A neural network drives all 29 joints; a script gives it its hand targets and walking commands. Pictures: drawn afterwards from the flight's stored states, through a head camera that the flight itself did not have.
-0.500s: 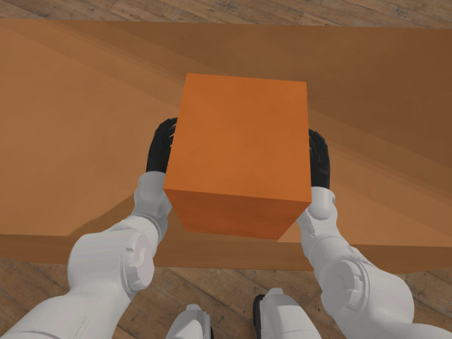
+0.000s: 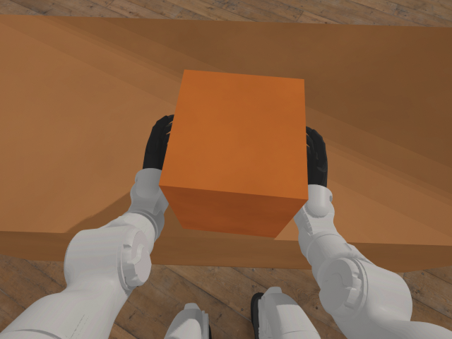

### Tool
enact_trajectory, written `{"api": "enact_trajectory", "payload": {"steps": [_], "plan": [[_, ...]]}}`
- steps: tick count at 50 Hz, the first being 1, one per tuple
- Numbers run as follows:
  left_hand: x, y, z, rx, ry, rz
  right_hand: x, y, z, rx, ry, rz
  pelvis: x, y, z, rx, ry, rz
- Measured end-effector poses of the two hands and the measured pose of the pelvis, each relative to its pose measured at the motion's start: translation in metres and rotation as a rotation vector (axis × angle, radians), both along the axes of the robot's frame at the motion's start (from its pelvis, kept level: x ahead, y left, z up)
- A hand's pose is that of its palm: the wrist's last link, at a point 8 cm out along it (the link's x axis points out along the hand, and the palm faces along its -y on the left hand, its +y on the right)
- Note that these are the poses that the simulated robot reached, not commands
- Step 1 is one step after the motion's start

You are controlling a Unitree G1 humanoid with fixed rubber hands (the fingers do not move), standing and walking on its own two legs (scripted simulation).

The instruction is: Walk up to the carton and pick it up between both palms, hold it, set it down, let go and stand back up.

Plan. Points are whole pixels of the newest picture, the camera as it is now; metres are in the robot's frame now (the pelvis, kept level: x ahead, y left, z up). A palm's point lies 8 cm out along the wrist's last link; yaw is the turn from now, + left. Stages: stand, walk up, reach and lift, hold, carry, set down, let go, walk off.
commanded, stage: reach and lift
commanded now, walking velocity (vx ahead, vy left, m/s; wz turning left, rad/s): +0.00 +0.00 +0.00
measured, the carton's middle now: (235, 163) +0.41 -0.02 -0.02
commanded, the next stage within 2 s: none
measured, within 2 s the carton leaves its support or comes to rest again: leaves its support in 0.94 s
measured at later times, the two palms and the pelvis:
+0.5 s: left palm (155, 162) +0.42 +0.12 -0.01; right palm (313, 175) +0.37 -0.16 -0.01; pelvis +0.00 +0.00 +0.00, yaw -1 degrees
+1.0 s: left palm (153, 162) +0.41 +0.13 +0.00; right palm (315, 173) +0.37 -0.16 +0.00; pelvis +0.01 +0.00 +0.01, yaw +1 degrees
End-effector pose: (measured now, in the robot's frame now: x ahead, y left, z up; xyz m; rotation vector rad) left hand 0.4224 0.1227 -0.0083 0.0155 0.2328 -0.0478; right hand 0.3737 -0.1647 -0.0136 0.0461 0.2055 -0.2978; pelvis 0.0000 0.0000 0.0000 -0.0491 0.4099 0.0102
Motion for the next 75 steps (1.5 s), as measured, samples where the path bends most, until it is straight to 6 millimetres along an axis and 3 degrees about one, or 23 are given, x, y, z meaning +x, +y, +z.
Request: {"api": "enact_trajectory", "payload": {"steps": [31, 49, 56, 68, 75], "plan": [[-0.008, 0.003, 0.001, 0.032, -0.008, 0.026, -0.001, 0.002, 0.001, -0.021, 0.001, 0.032, 0.000, 0.000, 0.003, -0.016, 0.037, 0.004], [-0.011, 0.002, 0.010, 0.080, 0.043, 0.022, -0.002, 0.001, 0.011, -0.022, 0.062, 0.043, 0.013, 0.003, 0.009, -0.029, 0.016, 0.027], [-0.013, 0.004, 0.032, 0.091, 0.025, 0.008, -0.005, 0.002, 0.039, 0.029, 0.042, 0.028, 0.021, 0.007, 0.017, -0.026, -0.022, 0.040], [-0.009, 0.008, 0.116, 0.089, -0.024, 0.034, 0.005, 0.006, 0.120, 0.050, -0.007, 0.045, 0.027, 0.008, 0.048, 0.008, -0.193, 0.055], [-0.014, 0.014, 0.134, 0.074, -0.013, 0.056, 0.007, 0.011, 0.139, 0.036, 0.008, 0.068, 0.025, 0.006, 0.056, 0.016, -0.268, 0.054]]}}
